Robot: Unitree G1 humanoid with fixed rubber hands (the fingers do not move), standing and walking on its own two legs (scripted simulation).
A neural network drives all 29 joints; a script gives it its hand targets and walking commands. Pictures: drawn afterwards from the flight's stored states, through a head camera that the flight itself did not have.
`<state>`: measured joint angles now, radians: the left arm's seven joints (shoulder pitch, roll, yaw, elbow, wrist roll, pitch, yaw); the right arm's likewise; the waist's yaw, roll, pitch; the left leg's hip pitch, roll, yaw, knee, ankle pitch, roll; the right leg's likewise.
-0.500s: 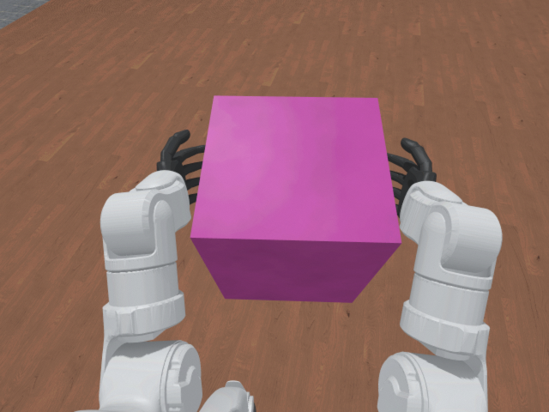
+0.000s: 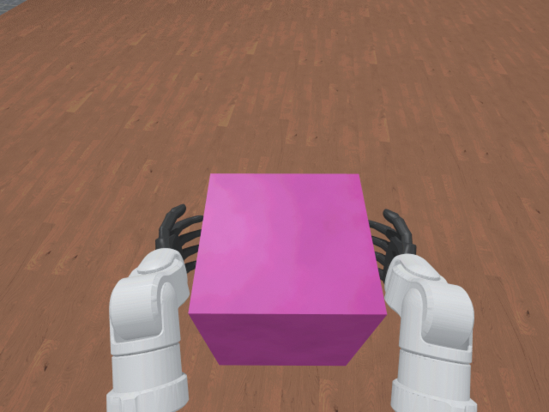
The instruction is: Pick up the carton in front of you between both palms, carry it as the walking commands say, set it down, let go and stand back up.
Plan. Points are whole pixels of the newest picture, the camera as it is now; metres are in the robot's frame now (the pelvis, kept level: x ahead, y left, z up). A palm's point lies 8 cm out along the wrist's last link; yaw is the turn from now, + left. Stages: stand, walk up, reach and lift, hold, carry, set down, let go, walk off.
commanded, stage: carry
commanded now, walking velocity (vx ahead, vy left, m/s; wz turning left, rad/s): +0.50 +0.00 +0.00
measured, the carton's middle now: (283, 277) +0.32 +0.00 +0.02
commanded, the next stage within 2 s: none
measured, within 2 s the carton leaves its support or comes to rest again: neither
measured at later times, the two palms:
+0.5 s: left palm (177, 138) +0.56 +0.19 +0.10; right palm (343, 137) +0.56 -0.11 +0.10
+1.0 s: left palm (201, 73) +0.77 +0.18 +0.11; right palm (335, 79) +0.78 -0.12 +0.10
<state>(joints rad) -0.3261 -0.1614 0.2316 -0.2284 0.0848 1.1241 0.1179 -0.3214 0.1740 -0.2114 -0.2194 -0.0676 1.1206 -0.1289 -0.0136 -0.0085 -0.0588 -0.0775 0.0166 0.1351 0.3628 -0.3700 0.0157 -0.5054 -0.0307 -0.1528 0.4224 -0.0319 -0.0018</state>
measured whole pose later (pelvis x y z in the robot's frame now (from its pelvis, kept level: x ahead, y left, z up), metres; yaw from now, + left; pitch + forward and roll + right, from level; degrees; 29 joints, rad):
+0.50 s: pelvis +0.32 +0.03 -0.02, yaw +1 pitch +2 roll +1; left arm -0.08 -0.13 0.08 -0.44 0.08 1.28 0.12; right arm -0.06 0.13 -0.06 -0.44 -0.07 1.27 -0.12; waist 0.02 -0.05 -0.20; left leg -0.47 0.06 0.23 0.52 -0.08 0.05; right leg 0.02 -0.10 -0.15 0.51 -0.50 0.04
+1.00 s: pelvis +0.53 +0.02 +0.00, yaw +2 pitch +3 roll -1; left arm -0.07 -0.13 0.07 -0.41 0.08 1.23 0.11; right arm -0.06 0.13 -0.07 -0.45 -0.08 1.25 -0.12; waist 0.00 0.05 -0.17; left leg -0.15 0.09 0.18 0.50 -0.40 -0.02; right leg -0.37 -0.04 -0.22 0.49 -0.18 -0.05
